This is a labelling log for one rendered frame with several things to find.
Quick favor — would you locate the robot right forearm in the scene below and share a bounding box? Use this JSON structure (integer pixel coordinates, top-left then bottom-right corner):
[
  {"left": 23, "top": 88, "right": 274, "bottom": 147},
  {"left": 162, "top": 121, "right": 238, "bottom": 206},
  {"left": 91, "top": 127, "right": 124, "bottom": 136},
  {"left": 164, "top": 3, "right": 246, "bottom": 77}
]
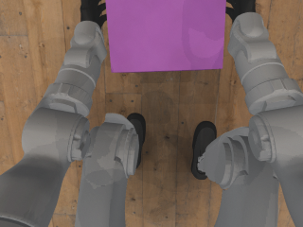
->
[{"left": 227, "top": 11, "right": 303, "bottom": 115}]

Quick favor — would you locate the robot left foot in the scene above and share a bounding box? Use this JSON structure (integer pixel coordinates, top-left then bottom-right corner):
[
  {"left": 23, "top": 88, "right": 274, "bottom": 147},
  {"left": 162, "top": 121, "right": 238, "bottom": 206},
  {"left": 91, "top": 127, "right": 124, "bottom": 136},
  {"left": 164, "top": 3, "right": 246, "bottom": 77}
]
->
[{"left": 127, "top": 113, "right": 146, "bottom": 168}]

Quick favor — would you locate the left robot shin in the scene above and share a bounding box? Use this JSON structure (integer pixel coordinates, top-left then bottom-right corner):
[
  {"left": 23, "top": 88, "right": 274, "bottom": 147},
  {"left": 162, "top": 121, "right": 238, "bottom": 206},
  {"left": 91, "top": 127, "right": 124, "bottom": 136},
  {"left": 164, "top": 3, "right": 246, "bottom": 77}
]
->
[{"left": 82, "top": 113, "right": 137, "bottom": 161}]

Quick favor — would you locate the robot left forearm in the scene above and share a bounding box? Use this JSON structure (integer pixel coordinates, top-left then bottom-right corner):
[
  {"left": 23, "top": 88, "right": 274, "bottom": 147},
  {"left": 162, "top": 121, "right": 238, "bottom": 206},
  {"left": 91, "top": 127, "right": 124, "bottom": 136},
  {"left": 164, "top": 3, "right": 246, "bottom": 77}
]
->
[{"left": 21, "top": 21, "right": 107, "bottom": 150}]

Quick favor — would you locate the robot right hand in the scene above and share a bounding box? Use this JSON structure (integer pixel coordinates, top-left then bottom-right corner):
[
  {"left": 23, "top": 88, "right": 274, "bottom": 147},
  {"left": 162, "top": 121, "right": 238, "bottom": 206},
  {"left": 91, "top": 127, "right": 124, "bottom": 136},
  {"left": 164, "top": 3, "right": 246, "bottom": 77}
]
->
[{"left": 225, "top": 0, "right": 256, "bottom": 24}]

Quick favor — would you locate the carton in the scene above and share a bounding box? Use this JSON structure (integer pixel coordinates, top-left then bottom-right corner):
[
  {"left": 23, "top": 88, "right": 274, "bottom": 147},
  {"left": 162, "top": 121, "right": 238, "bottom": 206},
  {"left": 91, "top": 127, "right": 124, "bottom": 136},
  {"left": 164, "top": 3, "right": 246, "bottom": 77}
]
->
[{"left": 105, "top": 0, "right": 226, "bottom": 73}]

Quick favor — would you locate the right robot upper arm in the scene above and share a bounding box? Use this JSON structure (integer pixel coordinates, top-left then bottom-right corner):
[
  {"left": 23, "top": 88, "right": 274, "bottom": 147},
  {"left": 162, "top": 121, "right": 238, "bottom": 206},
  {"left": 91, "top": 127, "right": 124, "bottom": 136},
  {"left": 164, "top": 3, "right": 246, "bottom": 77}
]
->
[{"left": 248, "top": 104, "right": 303, "bottom": 227}]

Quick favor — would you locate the left robot upper arm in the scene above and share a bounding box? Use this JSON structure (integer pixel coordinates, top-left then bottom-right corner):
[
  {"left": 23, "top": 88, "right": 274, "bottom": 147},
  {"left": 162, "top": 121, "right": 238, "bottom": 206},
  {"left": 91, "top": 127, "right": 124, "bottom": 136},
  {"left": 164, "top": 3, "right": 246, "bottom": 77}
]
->
[{"left": 0, "top": 107, "right": 90, "bottom": 227}]

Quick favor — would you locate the robot left hand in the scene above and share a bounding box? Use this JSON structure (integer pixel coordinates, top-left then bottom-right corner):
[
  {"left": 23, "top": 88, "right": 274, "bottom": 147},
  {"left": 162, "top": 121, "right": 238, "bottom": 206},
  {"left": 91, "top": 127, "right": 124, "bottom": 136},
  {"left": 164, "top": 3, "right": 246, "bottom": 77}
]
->
[{"left": 80, "top": 0, "right": 107, "bottom": 29}]

